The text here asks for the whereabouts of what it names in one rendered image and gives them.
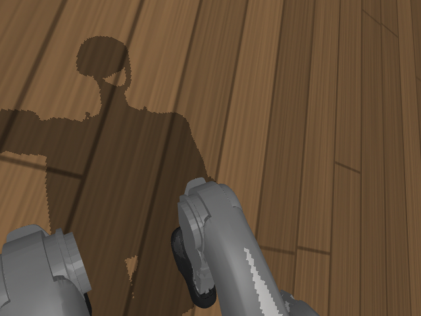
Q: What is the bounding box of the right robot foot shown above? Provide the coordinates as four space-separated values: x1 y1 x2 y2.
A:
171 226 216 309

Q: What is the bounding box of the right robot hand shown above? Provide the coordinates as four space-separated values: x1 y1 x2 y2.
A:
280 290 319 316

